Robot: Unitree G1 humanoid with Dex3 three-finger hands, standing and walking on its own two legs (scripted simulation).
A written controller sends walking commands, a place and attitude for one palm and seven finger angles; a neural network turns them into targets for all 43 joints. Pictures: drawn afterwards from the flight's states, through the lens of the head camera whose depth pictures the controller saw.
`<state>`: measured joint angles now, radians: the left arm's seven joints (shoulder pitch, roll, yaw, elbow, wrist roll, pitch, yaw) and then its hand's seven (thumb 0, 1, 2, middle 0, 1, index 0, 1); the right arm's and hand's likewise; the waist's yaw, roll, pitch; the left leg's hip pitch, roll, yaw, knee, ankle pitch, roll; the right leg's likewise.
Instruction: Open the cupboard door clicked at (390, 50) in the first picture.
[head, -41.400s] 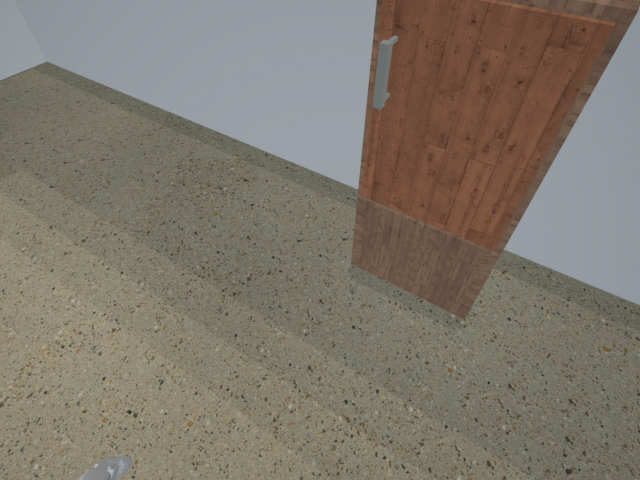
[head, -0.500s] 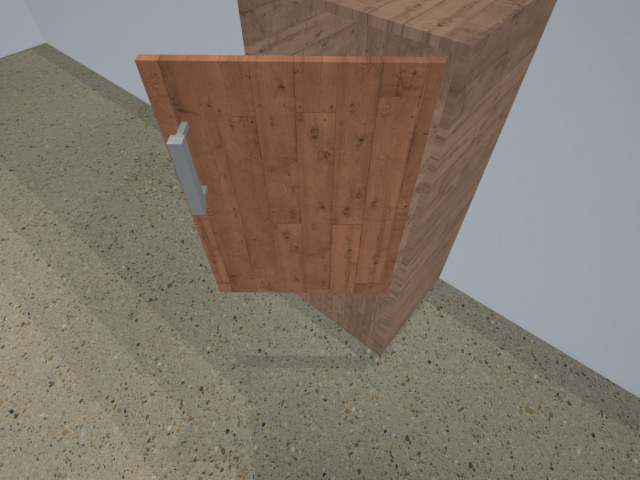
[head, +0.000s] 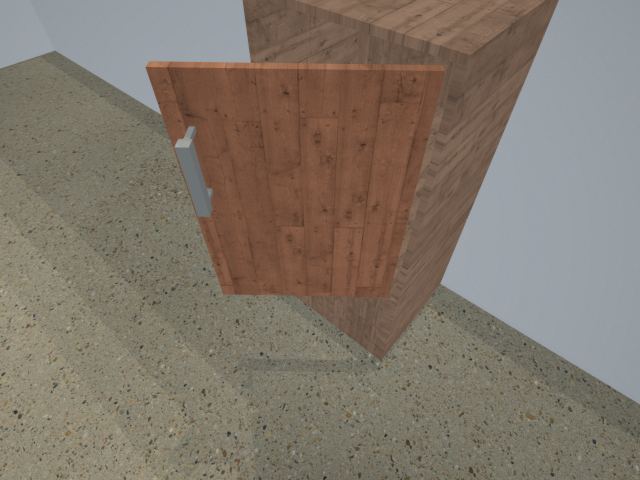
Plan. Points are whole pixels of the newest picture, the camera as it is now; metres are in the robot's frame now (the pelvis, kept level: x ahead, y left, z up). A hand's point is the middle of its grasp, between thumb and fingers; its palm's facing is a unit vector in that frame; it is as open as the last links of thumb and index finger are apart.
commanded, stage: look again from close up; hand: left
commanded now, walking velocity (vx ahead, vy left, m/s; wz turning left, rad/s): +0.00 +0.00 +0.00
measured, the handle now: (198, 172) +0.57 +0.25 +0.05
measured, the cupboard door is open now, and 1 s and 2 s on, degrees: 39 39 39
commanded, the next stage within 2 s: raise the hand with hooked fingers in 0.54 s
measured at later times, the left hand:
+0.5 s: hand out of the picture +0.03 +0.18 -0.18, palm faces +0.02 -0.98 -0.19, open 7.4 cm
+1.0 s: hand (195, 434) +0.18 +0.17 -0.03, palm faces +0.01 -1.00 -0.01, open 8.3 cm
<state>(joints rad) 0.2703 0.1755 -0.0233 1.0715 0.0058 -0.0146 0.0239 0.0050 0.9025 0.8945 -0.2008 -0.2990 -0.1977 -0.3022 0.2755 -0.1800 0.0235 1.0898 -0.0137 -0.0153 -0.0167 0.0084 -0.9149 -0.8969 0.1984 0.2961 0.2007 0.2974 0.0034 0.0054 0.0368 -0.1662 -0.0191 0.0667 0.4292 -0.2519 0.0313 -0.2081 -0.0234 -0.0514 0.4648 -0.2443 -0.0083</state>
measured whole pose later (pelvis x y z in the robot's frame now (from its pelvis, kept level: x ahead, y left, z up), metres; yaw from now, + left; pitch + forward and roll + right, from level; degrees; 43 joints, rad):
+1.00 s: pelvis -0.02 -0.02 -0.07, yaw +1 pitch +11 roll +1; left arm 0.36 0.17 0.16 0.18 -0.27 -0.56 -0.34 0.00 0.68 0.80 -0.22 -0.45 -0.21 -0.45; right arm 0.14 -0.27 -0.06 0.53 0.02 -0.25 0.00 0.01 -0.91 -0.90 0.20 0.30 0.20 0.30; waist 0.01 -0.03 -0.13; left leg -0.73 0.00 0.06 1.01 -0.48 0.01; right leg -0.77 -0.03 -0.06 1.04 -0.47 -0.03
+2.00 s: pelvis -0.01 +0.01 -0.03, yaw +2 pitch +7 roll -2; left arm 0.06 0.36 0.37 0.24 -0.35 -0.22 -0.43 -0.01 -0.45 0.32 -0.30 -1.16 -0.29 -1.17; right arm 0.24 -0.25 0.06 0.56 0.04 -0.23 -0.09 0.02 -0.90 -0.90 0.20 0.30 0.20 0.30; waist 0.03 0.03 -0.07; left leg -0.52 0.00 0.02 0.81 -0.41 0.04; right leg -0.50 -0.03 -0.09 0.75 -0.37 0.00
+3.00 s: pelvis -0.01 -0.01 -0.02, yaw +2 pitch +5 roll -1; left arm -0.20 0.41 0.42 0.52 -0.32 -0.18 -0.48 -0.01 -0.51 0.30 -0.30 -1.20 -0.30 -1.20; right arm 0.26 -0.28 0.06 0.61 0.06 -0.20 -0.12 0.02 -0.91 -0.90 0.20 0.30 0.20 0.30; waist 0.02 0.03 -0.04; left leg -0.45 0.00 0.02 0.72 -0.36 0.02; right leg -0.45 -0.01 -0.10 0.69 -0.33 -0.02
